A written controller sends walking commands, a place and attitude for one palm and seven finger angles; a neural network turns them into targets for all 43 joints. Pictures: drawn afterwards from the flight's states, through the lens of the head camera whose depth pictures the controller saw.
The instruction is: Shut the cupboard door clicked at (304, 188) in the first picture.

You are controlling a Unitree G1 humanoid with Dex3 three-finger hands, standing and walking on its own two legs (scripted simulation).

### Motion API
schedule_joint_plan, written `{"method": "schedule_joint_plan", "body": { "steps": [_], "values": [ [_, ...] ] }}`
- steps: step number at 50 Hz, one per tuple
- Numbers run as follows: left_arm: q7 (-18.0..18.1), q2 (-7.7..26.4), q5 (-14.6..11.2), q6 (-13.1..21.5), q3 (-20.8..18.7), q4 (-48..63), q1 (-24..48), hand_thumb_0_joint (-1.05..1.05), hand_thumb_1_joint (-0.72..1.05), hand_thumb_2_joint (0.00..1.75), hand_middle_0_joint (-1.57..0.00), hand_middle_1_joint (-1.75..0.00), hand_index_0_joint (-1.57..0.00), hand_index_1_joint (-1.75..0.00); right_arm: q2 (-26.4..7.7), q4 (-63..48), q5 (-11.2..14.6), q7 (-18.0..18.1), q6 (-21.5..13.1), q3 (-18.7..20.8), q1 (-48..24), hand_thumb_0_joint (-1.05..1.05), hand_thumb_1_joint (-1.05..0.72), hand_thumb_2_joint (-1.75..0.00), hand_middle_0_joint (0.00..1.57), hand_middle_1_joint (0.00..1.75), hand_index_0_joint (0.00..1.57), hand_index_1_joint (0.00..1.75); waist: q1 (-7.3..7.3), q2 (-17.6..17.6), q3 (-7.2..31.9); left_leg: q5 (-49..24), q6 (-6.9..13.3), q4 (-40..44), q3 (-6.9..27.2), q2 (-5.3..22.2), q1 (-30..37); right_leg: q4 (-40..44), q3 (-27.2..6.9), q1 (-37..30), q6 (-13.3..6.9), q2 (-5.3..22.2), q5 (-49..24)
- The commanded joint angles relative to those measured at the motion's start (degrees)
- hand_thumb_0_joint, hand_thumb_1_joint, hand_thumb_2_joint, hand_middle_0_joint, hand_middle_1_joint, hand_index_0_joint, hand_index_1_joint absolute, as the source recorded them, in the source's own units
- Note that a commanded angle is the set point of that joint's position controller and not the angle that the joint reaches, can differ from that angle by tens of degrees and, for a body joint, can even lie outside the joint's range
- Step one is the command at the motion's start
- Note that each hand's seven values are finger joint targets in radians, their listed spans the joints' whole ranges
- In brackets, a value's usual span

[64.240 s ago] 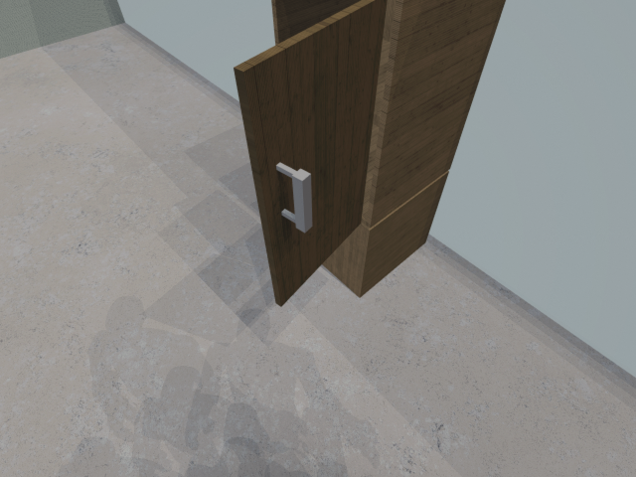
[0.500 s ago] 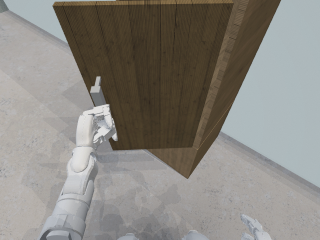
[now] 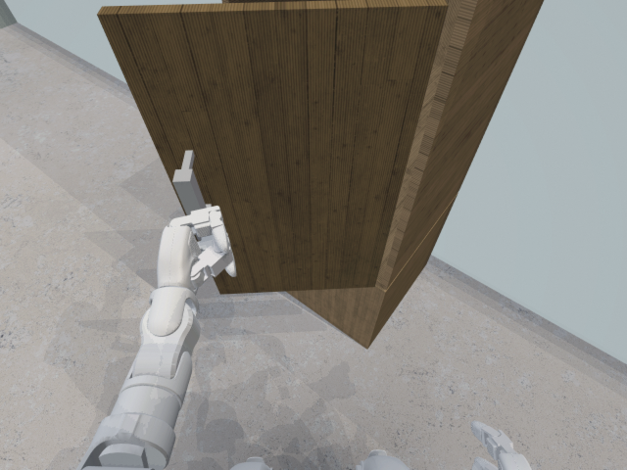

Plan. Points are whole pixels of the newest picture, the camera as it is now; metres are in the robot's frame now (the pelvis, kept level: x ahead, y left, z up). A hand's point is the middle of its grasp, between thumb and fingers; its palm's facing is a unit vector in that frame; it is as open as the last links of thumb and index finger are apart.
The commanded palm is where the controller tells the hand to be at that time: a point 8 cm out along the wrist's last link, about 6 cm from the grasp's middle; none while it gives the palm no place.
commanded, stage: push the door shut along its arc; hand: left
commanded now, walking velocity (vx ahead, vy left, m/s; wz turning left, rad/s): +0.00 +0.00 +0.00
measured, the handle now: (197, 196) +0.47 +0.18 +0.06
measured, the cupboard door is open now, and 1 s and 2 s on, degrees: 40 27 5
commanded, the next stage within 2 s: pull the fist back off the door in 1.80 s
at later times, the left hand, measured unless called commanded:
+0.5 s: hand (227, 217) +0.43 +0.13 +0.07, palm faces -0.09 -1.00 -0.04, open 3.1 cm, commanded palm +0.42 +0.16 +0.06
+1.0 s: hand (263, 180) +0.50 +0.08 +0.07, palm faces -0.25 -0.97 -0.01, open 3.1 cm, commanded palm +0.50 +0.14 +0.06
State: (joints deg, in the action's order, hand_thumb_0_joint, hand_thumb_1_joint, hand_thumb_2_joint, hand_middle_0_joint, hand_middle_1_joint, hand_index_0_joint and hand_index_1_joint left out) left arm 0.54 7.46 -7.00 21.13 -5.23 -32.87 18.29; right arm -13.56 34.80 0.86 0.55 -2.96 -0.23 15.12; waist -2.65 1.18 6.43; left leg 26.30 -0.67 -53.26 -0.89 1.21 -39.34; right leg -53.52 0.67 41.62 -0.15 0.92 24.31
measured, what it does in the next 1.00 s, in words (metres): stands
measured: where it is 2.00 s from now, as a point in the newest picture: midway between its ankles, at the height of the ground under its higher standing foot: outside the picture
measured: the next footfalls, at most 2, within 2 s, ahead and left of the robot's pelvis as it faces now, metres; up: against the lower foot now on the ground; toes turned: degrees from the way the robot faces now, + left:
none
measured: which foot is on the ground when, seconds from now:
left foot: down 0.00-1.00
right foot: down 0.00-1.00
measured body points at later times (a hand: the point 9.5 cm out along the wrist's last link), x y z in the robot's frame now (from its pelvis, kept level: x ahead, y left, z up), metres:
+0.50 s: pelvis -0.01 +0.00 -0.01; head +0.07 +0.00 +0.43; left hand +0.43 +0.18 +0.07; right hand +0.06 -0.26 -0.13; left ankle +0.00 +0.13 -0.69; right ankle +0.02 -0.12 -0.69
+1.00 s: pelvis -0.02 +0.01 -0.03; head +0.10 +0.01 +0.40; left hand +0.51 +0.13 +0.07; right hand -0.02 -0.26 -0.14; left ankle +0.00 +0.13 -0.69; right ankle +0.02 -0.12 -0.69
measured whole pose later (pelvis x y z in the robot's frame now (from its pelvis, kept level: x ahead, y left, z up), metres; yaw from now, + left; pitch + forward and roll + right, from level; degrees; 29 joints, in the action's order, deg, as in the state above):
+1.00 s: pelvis -0.02 +0.01 -0.03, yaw +0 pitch +21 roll -1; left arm -14.3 21.2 -5.2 20.6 -13.7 -69.6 59.2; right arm -15.6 37.1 0.0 0.3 -1.4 -1.2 21.8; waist -11.6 2.0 6.3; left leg 27.3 0.1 -62.4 -0.3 1.7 -56.5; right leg -60.2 0.9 57.6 0.3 0.5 23.9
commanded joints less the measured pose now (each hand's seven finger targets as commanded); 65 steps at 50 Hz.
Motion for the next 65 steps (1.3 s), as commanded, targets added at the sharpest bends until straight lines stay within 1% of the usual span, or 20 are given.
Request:
{"method": "schedule_joint_plan", "body": {
  "steps": [1,8,10,11,17,21,25,28,34,40,42,43,45,50,54,57,60,63,64,65],
  "values": [
    [-0.72,8.25,0.19,5.58,-2.36,11.90,25.05,0.00,0.90,0.90,-1.30,-1.50,-1.30,-1.50,-6.71,-6.09,-0.13,0.76,-2.11,2.99,0.95,0.00,-0.90,-0.90,0.20,0.30,0.20,0.30,-1.57,-1.25,18.72,-14.14,1.37,5.72,-0.63,-1.28,6.62,6.36,-0.15,-11.83,-0.43,-0.89,-17.46],
    [-5.00,12.26,-1.24,4.36,-5.73,0.53,29.56,0.00,0.90,0.90,-1.30,-1.50,-1.30,-1.50,-7.78,-5.09,0.30,1.13,-1.43,3.05,3.13,0.00,-0.90,-0.90,0.20,0.30,0.20,0.30,-2.12,-3.35,17.60,-12.55,1.49,5.35,-0.35,-1.51,3.41,6.83,-0.68,-11.94,-0.40,-1.06,-16.67],
    [-6.31,9.35,-1.28,4.46,-2.95,0.78,31.95,0.00,0.90,0.90,-1.30,-1.50,-1.30,-1.50,-7.45,-5.24,0.39,0.85,-1.40,3.09,3.52,0.00,-0.90,-0.90,0.20,0.30,0.20,0.30,-2.35,-0.71,19.76,-14.71,1.28,5.09,-0.22,-1.50,5.10,5.81,-0.22,-11.07,-0.67,-1.03,-18.63],
    [-6.61,9.18,-1.49,4.51,-2.89,-0.05,33.64,0.00,0.90,0.90,-1.30,-1.50,-1.30,-1.50,-7.60,-4.89,0.39,0.84,-1.34,3.28,4.16,0.00,-0.90,-0.90,0.20,0.30,0.20,0.30,-3.01,-1.80,19.87,-15.62,1.32,4.68,0.06,-1.30,5.63,5.58,0.05,-10.09,-0.64,-1.15,-19.30],
    [-8.59,10.38,-0.98,5.48,-2.18,-6.13,43.57,0.00,0.90,0.90,-1.30,-1.50,-1.30,-1.50,-8.20,-3.18,0.46,0.92,-0.90,3.43,5.81,0.00,-0.90,-0.90,0.20,0.30,0.20,0.30,-5.15,-1.83,17.81,-10.99,1.60,4.03,0.54,-1.45,3.77,6.03,-0.15,-6.11,-0.47,-1.25,-14.22],
    [-10.18,11.31,-1.07,6.07,-2.63,-9.40,48.43,0.00,0.90,0.90,-1.30,-1.50,-1.30,-1.50,-8.65,-2.36,0.35,1.07,-0.72,3.54,7.11,0.00,-0.90,-0.90,0.20,0.30,0.20,0.30,-5.37,-0.16,21.56,-11.81,1.59,3.56,1.30,-1.56,5.31,5.05,0.18,-4.99,-0.90,-1.33,-13.85],
    [-11.65,11.56,-1.55,6.22,-2.52,-12.58,53.35,0.00,0.90,0.90,-1.30,-1.50,-1.30,-1.50,-9.02,-1.56,0.31,1.09,-0.63,3.42,8.21,0.00,-0.90,-0.90,0.20,0.30,0.20,0.30,-6.47,0.07,21.83,-12.14,1.60,3.02,1.99,-1.35,5.83,4.56,0.52,-2.43,-1.03,-1.57,-13.18],
    [-11.80,14.38,-1.35,6.28,-4.33,-15.65,57.40,0.00,0.90,0.90,-1.30,-1.50,-1.30,-1.50,-9.65,-1.14,0.13,1.26,-0.59,3.25,9.24,0.00,-0.90,-0.90,0.20,0.30,0.20,0.30,-7.47,-0.95,20.10,-9.70,1.97,2.70,2.49,-1.36,3.35,4.51,0.49,-0.88,-1.02,-1.82,-10.65],
    [-12.36,20.43,-0.39,5.99,-8.74,-19.74,61.22,0.00,0.90,0.90,-1.30,-1.50,-1.30,-1.50,-10.39,-1.24,-0.39,0.94,-0.39,2.93,10.86,0.00,-0.90,-0.90,0.20,0.30,0.20,0.30,-7.62,0.84,24.31,-10.21,2.00,1.14,2.60,-1.32,1.61,2.86,0.02,-0.54,-0.99,-1.78,-10.72],
    [-14.58,20.09,0.37,5.02,-7.01,-22.09,65.59,0.00,0.90,0.90,-1.30,-1.50,-1.30,-1.50,-10.89,-1.17,-0.55,0.59,-0.08,2.98,12.76,0.00,-0.90,-0.90,0.20,0.30,0.20,0.30,-9.48,3.62,25.12,-11.36,1.87,-0.18,3.56,-0.83,2.83,1.89,0.49,3.74,-1.20,-2.02,-10.31],
    [-14.94,19.68,0.38,4.28,-6.36,-22.84,68.42,0.00,0.90,0.90,-1.30,-1.50,-1.30,-1.50,-11.01,-0.80,-0.63,0.56,0.04,2.99,13.49,0.00,-0.90,-0.90,0.20,0.30,0.20,0.30,-10.69,2.54,24.45,-10.86,2.00,-0.65,3.80,-0.65,2.08,1.85,0.63,4.83,-1.05,-2.09,-9.86],
    [-15.00,19.70,0.16,4.52,-6.53,-21.53,69.98,0.00,0.90,0.90,-1.30,-1.50,-1.30,-1.50,-11.08,-1.01,-0.82,0.67,-0.10,3.04,13.96,0.00,-0.90,-0.90,0.20,0.30,0.20,0.30,-10.69,4.56,25.79,-12.57,2.09,-1.04,4.07,-0.70,3.73,1.27,0.83,5.73,-1.31,-2.17,-10.67],
    [-14.90,22.92,0.22,3.69,-9.61,-23.40,68.62,0.00,0.90,0.90,-1.30,-1.50,-1.30,-1.50,-11.46,-0.88,-0.92,0.61,0.20,3.02,14.49,0.00,-0.90,-0.90,0.20,0.30,0.20,0.30,-10.01,3.47,28.15,-13.80,1.97,-1.63,4.09,-0.57,3.32,0.91,0.70,4.70,-1.23,-2.17,-11.65],
    [-14.34,26.87,2.51,2.03,-11.60,-27.20,70.63,0.00,0.90,0.90,-1.30,-1.50,-1.30,-1.50,-11.51,-1.33,-1.32,0.32,1.04,2.47,16.17,0.00,-0.90,-0.90,0.20,0.30,0.20,0.30,-11.01,2.75,25.81,-13.32,2.43,-3.05,3.62,-0.58,-2.12,0.07,0.31,4.83,-0.90,-2.26,-12.18],
    [-14.93,27.57,2.68,2.16,-12.61,-24.25,70.85,0.00,0.90,0.90,-1.30,-1.50,-1.30,-1.50,-11.48,-2.37,-1.55,-0.16,1.52,2.91,17.29,0.00,-0.90,-0.90,0.20,0.30,0.20,0.30,-10.44,5.28,32.37,-19.44,2.26,-4.21,3.43,-0.46,1.98,-1.20,0.34,3.62,-1.00,-2.40,-17.24],
    [-15.83,25.99,3.24,0.79,-10.05,-25.58,74.88,0.00,0.90,0.90,-1.30,-1.50,-1.30,-1.50,-11.35,-1.59,-1.46,-0.10,1.94,2.85,18.12,0.00,-0.90,-0.90,0.20,0.30,0.20,0.30,-12.55,3.47,28.95,-16.60,2.58,-4.63,3.33,-0.42,-0.81,-0.36,0.26,4.51,-0.62,-2.62,-15.82],
    [-16.40,27.85,3.10,0.31,-10.94,-25.10,77.23,0.00,0.90,0.90,-1.30,-1.50,-1.30,-1.50,-11.62,-1.12,-1.48,0.19,1.98,2.87,18.88,0.00,-0.90,-0.90,0.20,0.30,0.20,0.30,-12.84,4.56,30.81,-17.92,2.67,-4.97,3.64,-0.34,0.51,-0.50,0.30,4.55,-0.83,-2.78,-16.63],
    [-17.44,23.00,2.33,-0.15,-6.98,-25.23,80.56,0.00,0.90,0.90,-1.30,-1.50,-1.30,-1.50,-11.18,-0.50,-1.61,0.20,1.56,2.68,19.34,0.00,-0.90,-0.90,0.20,0.30,0.20,0.30,-14.20,6.79,29.59,-18.53,2.69,-5.27,4.01,-0.50,2.52,-0.34,0.88,7.58,-1.04,-2.88,-15.95],
    [-17.55,25.14,2.55,-0.24,-8.55,-25.81,81.10,0.00,0.90,0.90,-1.30,-1.50,-1.30,-1.50,-11.68,0.07,-1.62,0.37,1.58,2.88,19.52,0.00,-0.90,-0.90,0.20,0.30,0.20,0.30,-14.29,5.68,30.26,-18.32,2.56,-5.60,4.35,-0.09,2.64,-0.45,0.86,8.25,-0.92,-2.86,-15.52],
    [-17.69,24.24,2.52,-0.82,-7.45,-26.89,81.94,0.00,0.90,0.90,-1.30,-1.50,-1.30,-1.50,-11.57,0.29,-1.70,0.38,1.51,2.69,19.45,0.00,-0.90,-0.90,0.20,0.30,0.20,0.30,-14.86,5.92,29.11,-17.87,2.69,-5.68,4.37,-0.30,1.87,-0.30,0.93,8.66,-0.97,-2.96,-15.11]
  ]
}}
